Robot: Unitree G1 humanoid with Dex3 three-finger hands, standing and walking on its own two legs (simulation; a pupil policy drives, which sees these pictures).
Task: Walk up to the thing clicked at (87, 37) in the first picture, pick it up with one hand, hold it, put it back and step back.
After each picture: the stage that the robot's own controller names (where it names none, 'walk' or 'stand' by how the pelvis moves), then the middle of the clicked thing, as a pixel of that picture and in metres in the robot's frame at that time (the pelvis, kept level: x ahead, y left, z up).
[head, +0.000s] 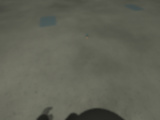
stand; (87, 36) +1.96 +0.13 -0.72
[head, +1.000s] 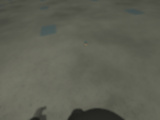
walk; (85, 43) +1.82 +0.26 -0.71
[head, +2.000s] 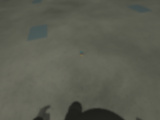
walk; (81, 54) +1.25 +0.27 -0.72
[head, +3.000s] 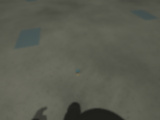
walk; (77, 72) +0.76 +0.23 -0.71
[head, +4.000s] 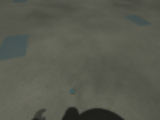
walk; (72, 92) +0.43 +0.20 -0.70
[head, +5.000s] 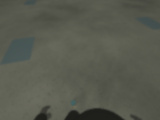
stand; (73, 103) +0.28 +0.19 -0.72
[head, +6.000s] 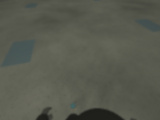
stand; (73, 106) +0.27 +0.19 -0.72
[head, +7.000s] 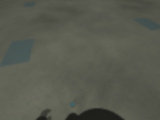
stand; (72, 105) +0.28 +0.19 -0.73
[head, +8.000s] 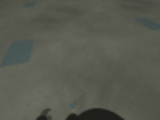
stand; (72, 106) +0.26 +0.19 -0.73
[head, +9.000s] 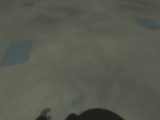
go down; (72, 106) +0.26 +0.19 -0.73
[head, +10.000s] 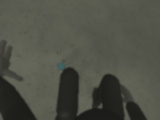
go down; (61, 67) +0.34 +0.24 -0.31
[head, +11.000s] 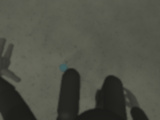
approach; (64, 68) +0.34 +0.24 -0.30
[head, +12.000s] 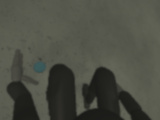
close in; (39, 68) +0.31 +0.27 -0.21
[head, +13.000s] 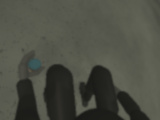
close; (35, 67) +0.32 +0.28 -0.21
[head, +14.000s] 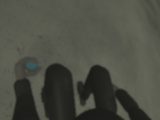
lift; (32, 67) +0.32 +0.28 -0.21
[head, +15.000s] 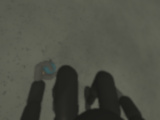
lift; (48, 70) +0.28 +0.26 -0.15
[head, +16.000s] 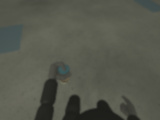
lift; (64, 74) +0.31 +0.18 +0.02
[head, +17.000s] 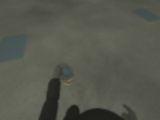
hold; (67, 75) +0.32 +0.17 +0.00
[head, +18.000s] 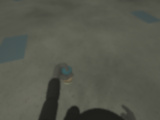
hold; (67, 75) +0.32 +0.17 +0.01
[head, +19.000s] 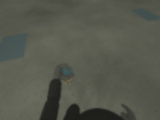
crouch; (67, 75) +0.32 +0.17 +0.00
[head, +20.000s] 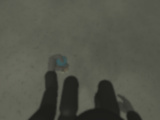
crouch; (62, 65) +0.37 +0.21 -0.09
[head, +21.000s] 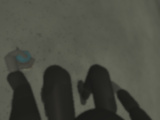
lower; (25, 61) +0.36 +0.31 -0.21
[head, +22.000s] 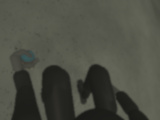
lower; (29, 60) +0.36 +0.29 -0.21
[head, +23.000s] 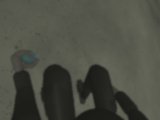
lower; (29, 60) +0.36 +0.29 -0.22
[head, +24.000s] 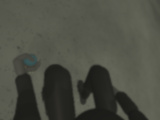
lower; (31, 64) +0.34 +0.29 -0.22
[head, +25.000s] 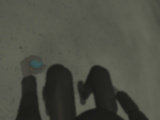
loosen; (37, 66) +0.33 +0.26 -0.22
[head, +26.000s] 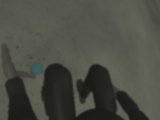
withdraw; (35, 69) +0.31 +0.25 -0.22
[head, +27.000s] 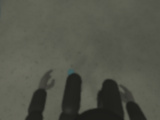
walk; (71, 72) +0.35 +0.21 -0.40
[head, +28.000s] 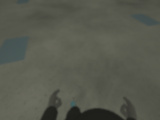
stand; (73, 104) +0.27 +0.17 -0.66
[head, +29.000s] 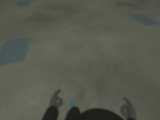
stand; (73, 104) +0.28 +0.18 -0.67
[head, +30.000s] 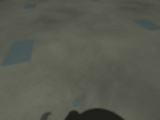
stand; (75, 104) +0.30 +0.17 -0.71
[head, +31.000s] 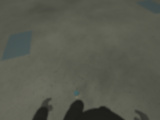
walk; (76, 94) +0.33 +0.18 -0.70
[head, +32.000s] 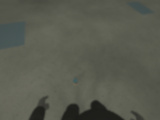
walk; (75, 81) +0.49 +0.15 -0.71
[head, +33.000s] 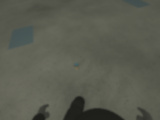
walk; (76, 66) +0.80 +0.29 -0.69
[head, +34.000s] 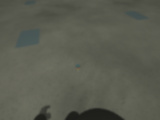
stand; (78, 67) +0.92 +0.22 -0.71
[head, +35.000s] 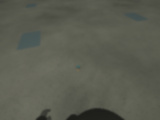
stand; (78, 68) +0.93 +0.23 -0.73
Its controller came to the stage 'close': yes
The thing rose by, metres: 0.70
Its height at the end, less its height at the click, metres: +0.00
